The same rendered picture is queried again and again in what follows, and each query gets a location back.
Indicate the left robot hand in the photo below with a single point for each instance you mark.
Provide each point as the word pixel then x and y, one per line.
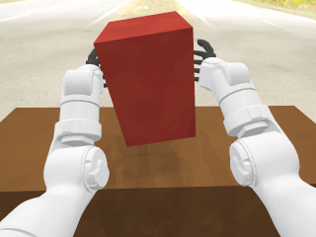
pixel 95 61

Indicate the left robot forearm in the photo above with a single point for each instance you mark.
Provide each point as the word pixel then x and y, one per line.
pixel 80 104

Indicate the carton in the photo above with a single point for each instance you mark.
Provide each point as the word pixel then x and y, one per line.
pixel 148 64

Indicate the left robot upper arm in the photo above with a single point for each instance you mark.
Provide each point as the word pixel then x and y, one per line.
pixel 72 176

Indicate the right robot forearm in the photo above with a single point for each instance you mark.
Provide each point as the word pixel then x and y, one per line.
pixel 243 111

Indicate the right robot hand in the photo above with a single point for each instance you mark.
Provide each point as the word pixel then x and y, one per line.
pixel 209 53

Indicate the pedestal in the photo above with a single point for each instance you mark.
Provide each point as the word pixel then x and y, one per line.
pixel 175 188

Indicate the right robot upper arm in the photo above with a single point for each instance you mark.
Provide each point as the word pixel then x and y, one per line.
pixel 267 163

